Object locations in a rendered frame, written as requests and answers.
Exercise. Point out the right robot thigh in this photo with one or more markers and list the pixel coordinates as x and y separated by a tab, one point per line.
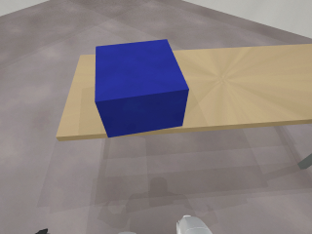
192	225

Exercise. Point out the carton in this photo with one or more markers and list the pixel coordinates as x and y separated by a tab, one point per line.
139	88

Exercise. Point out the table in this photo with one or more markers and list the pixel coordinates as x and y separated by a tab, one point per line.
229	88

